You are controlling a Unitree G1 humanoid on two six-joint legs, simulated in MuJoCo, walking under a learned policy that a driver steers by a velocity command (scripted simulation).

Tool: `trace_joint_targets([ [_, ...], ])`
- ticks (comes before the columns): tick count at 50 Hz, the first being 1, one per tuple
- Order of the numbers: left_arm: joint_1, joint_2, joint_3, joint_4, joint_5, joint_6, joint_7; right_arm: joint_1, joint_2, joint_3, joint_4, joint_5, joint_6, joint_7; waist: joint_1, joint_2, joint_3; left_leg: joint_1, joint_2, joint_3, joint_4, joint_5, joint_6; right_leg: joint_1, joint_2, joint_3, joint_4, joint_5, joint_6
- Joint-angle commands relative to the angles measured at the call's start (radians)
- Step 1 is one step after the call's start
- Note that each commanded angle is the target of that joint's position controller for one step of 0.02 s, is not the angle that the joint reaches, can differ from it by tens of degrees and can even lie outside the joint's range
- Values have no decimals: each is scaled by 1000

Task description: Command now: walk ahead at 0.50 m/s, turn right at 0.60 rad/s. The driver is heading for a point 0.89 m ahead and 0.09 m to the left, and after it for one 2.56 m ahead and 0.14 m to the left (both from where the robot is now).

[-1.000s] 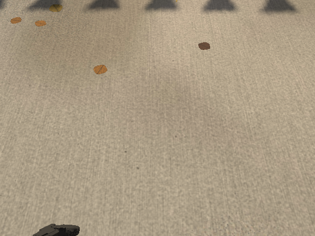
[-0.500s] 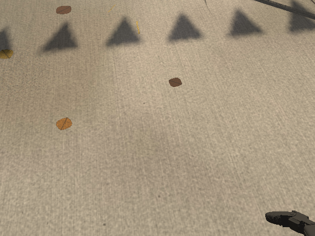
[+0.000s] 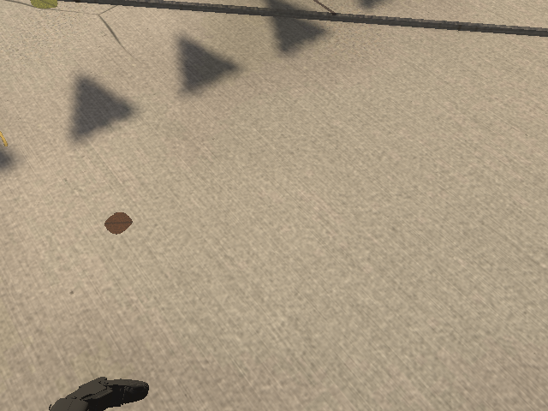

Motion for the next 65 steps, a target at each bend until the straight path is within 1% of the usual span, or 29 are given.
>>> trace_joint_targets([
  [1,152,106,43,-18,9,-20,20,6,-213,-46,-38,2,14,-13,123,115,-121,-31,243,-31,329,1108,116,266,119,-56,-79,-108,-72],
  [2,330,151,67,40,18,-26,36,-8,-207,-42,-57,0,17,-12,204,54,-223,-186,221,-17,588,926,86,520,94,23,-137,-104,-112],
  [3,368,267,97,37,15,-22,53,34,-91,-15,-125,7,12,5,163,-166,-343,-581,113,-26,930,177,32,853,-218,481,-169,-226,-215],
  [4,389,308,108,8,-23,-13,62,-52,-138,-26,-177,-4,9,12,187,-163,-411,-794,-39,-202,1130,-173,1,922,-345,890,-326,-126,-306],
  [5,377,270,100,37,-30,-8,73,-154,-152,-28,-195,-4,5,15,192,-44,-265,-886,32,-289,1116,-56,16,850,-305,685,-334,1,-267],
  [6,331,210,84,51,-36,-13,80,-141,-126,-15,-185,7,-6,16,144,-17,-154,-842,71,-282,1022,31,23,696,-273,548,-340,142,-233],
  [8,252,139,58,56,-38,-32,84,-84,-115,-12,-149,-14,11,18,53,9,-77,-688,112,-288,876,60,17,488,-170,385,-373,320,-160],
  [10,248,117,47,64,-41,-55,77,-41,-105,-12,-124,-28,40,28,30,-11,-98,-611,107,-274,832,83,7,427,-132,321,-405,383,-150],
  [13,307,139,52,104,-43,-70,72,-109,-86,-11,-135,-22,51,38,47,-17,-54,-671,107,-260,736,190,-2,416,-113,286,-469,333,-139],
  [24,482,136,38,211,-29,-79,89,-443,-70,-1,-231,-12,33,45,151,-35,41,-794,38,-223,352,378,48,656,-146,254,-459,460,-96],
  [27,450,159,39,227,-22,-80,100,-388,-83,-5,-222,-10,22,40,101,-48,27,-649,-16,-206,269,287,100,676,-163,232,-381,700,-70],
  [29,423,181,42,235,-16,-80,101,-180,-118,-23,-153,-8,12,19,9,-48,-86,-392,-85,-184,220,229,139,670,-136,201,-143,937,-42],
  [30,402,180,40,229,-19,-82,100,-9,-145,-35,-102,-18,3,6,-71,-23,-184,-157,-34,-231,182,269,173,560,-101,160,71,809,-27],
  [31,448,117,23,193,-45,-89,95,124,-252,-62,-81,-38,0,-7,-83,131,-316,124,219,-583,165,175,264,289,10,95,418,418,10],
  [32,509,107,27,201,-43,-92,88,106,-270,-70,-62,-14,11,9,-19,298,-374,217,365,-1012,25,281,372,56,169,114,676,-319,33],
  [33,448,136,30,193,-9,-89,88,-15,-216,-60,-82,15,16,22,24,150,-231,99,326,-948,2,208,364,-36,79,178,728,-271,23],
  [34,369,131,26,177,-6,-93,81,-91,-154,-46,-95,19,17,27,34,58,-121,-33,293,-809,-19,197,350,-56,30,166,690,-197,27],
  [36,312,101,19,148,0,-87,71,-119,-100,-28,-76,9,10,26,76,40,-22,-208,200,-661,-72,314,300,-15,-30,154,552,-148,43],
  [40,292,72,6,130,5,-53,64,-73,-137,-40,-42,18,-10,24,102,72,-38,-297,132,-548,-115,441,303,34,-45,111,405,-115,105],
  [44,94,59,-7,61,-3,-51,61,-20,-146,-48,-28,21,-3,22,52,77,6,-317,89,-522,-142,386,276,-9,-51,88,161,50,151],
  [50,-54,70,-12,2,-21,-66,63,46,-166,-61,-26,6,7,15,-3,95,-29,-218,95,-568,-27,514,233,50,-3,94,-31,111,153],
  [54,152,131,14,48,-18,-94,81,-30,-187,-71,-59,4,6,8,110,72,-99,-272,62,-610,190,540,173,379,27,110,-200,3,100],
  [55,281,196,33,64,3,-108,96,-33,-138,-58,-77,15,-3,15,164,-30,-204,-350,-10,-541,423,441,143,569,-122,255,-255,-108,53],
  [56,367,282,54,58,22,-99,110,8,-45,-36,-116,42,-6,16,171,-205,-312,-601,-136,-395,691,17,106,805,-376,593,-328,-280,-16],
  [57,343,286,64,73,5,-79,108,61,-95,-42,-125,22,7,11,116,-270,-317,-744,-126,-355,841,-159,112,773,-444,840,-385,-350,-92],
  [58,279,177,42,51,-1,-73,101,29,-133,-49,-94,6,22,9,104,-95,-193,-770,-54,-380,900,-80,117,671,-394,710,-380,-383,-81],
  [59,235,115,27,49,-8,-76,96,-26,-120,-46,-95,2,24,21,100,-33,-109,-755,-26,-372,878,-1,107,570,-332,552,-399,-272,-61],
  [62,238,89,21,76,-15,-94,97,-62,-94,-45,-105,-20,51,46,71,-101,-56,-708,18,-344,835,81,74,468,-238,298,-441,26,-21],
  [65,276,105,31,100,-28,-113,90,-132,-82,-41,-141,-18,66,61,66,-82,-61,-759,28,-336,830,149,55,487,-248,202,-464,177,-43],
])
Keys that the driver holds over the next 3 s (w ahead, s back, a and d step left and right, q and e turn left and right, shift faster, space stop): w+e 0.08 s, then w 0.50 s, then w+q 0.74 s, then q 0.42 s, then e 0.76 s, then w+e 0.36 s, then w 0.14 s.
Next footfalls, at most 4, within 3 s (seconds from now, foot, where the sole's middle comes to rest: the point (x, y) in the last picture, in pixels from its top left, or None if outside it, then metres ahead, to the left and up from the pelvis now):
0.04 right None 0.18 -0.08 -0.76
0.60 left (258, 374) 0.53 0.04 -0.76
1.10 right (331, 279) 0.77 -0.17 -0.77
1.58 left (233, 233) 0.94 0.09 -0.77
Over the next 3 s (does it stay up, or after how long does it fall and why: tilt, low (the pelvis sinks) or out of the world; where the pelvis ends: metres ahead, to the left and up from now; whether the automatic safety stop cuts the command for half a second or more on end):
stays up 0.98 -0.04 0.00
